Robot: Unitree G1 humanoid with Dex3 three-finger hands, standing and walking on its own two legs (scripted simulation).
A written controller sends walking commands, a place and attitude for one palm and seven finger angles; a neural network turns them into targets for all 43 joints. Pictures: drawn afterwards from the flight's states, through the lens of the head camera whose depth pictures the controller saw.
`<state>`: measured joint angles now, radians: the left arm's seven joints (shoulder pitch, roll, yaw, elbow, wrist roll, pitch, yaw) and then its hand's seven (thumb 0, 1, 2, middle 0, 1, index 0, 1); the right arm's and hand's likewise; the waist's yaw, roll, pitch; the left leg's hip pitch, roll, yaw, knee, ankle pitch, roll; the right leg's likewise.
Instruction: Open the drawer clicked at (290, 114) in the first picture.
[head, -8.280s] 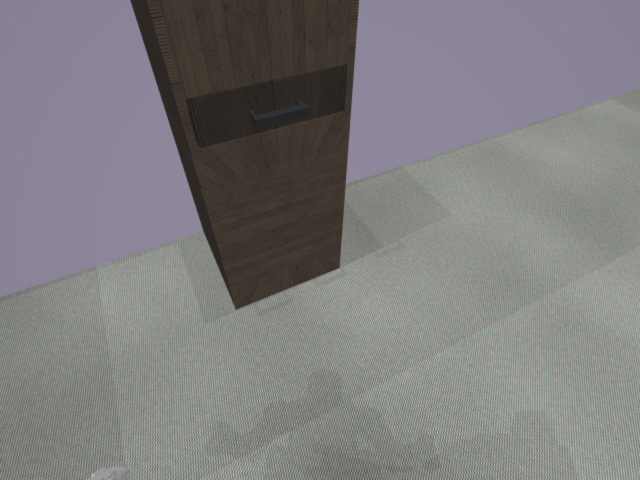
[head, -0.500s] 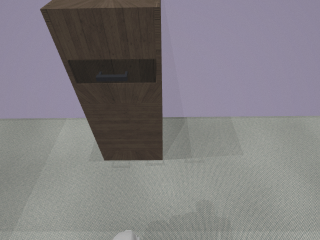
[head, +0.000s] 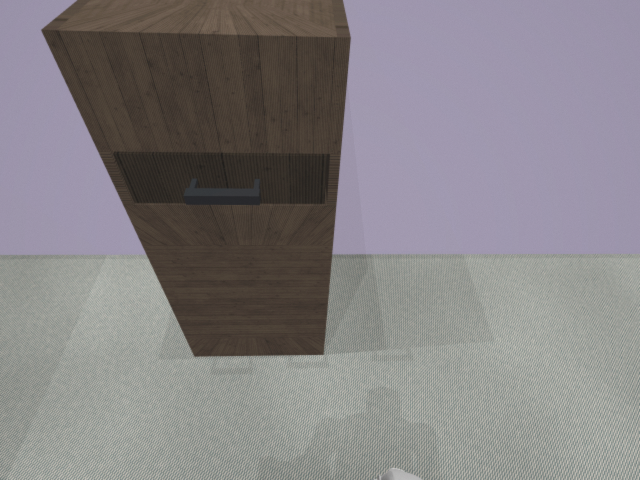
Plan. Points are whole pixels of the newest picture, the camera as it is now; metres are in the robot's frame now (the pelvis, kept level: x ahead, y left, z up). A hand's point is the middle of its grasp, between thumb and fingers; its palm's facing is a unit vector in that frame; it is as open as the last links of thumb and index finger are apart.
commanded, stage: come to a stop and stand still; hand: left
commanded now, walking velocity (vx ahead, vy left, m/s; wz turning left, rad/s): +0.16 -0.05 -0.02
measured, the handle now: (224, 189) +0.61 +0.22 -0.01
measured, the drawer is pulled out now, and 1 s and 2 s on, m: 0.00 0.00 0.00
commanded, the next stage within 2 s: look again from close up in 1.32 s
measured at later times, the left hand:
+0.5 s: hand out of the picture +0.16 +0.16 -0.16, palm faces +0.05 -0.96 -0.26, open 7.3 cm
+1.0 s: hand out of the picture +0.01 +0.21 -0.18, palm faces +0.07 -0.97 -0.21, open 7.4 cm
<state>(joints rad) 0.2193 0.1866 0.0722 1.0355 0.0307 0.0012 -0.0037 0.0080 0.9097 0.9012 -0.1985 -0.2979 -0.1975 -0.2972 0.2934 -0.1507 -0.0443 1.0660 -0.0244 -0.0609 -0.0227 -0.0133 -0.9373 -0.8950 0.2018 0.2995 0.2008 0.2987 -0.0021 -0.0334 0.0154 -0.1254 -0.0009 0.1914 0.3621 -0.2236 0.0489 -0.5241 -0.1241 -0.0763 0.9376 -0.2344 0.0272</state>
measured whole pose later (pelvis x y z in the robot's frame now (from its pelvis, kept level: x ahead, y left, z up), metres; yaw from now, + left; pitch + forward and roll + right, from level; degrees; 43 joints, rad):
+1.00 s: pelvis +0.02 +0.02 -0.01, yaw +1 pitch -3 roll +0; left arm 0.38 0.17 0.02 0.98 0.02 0.06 0.02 0.01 0.90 0.90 -0.20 -0.30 -0.20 -0.30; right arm 0.33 -0.19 -0.02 0.93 -0.03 0.02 -0.01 0.00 -0.92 -0.89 0.20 0.30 0.20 0.30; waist 0.00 0.01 -0.01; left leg -0.28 -0.02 0.08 0.55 -0.23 0.05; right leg -0.36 -0.04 -0.01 0.58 -0.26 -0.01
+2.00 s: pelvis +0.00 +0.02 -0.01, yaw +2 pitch -2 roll +0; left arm 0.37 0.12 0.02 1.06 0.02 0.01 0.02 0.01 0.91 0.90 -0.20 -0.30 -0.20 -0.30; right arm 0.33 -0.15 -0.01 1.06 -0.03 0.00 -0.02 0.01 -0.90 -0.90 0.20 0.30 0.20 0.30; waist 0.00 0.00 -0.01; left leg -0.30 -0.02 0.04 0.50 -0.20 0.04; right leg -0.32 0.01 0.02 0.48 -0.18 0.00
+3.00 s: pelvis +0.12 -0.04 -0.02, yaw +1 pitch +2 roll +1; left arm 0.12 0.18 0.04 0.99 0.02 -0.03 0.01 0.01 0.92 0.90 -0.20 -0.30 -0.20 -0.30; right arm 0.43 -0.10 -0.01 1.12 -0.02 -0.03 -0.02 0.01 -0.90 -0.89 0.20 0.30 0.20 0.30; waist -0.06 0.01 0.09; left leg -0.17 0.08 0.08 0.59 -0.46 -0.04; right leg -0.41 -0.07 -0.09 0.59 -0.18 -0.01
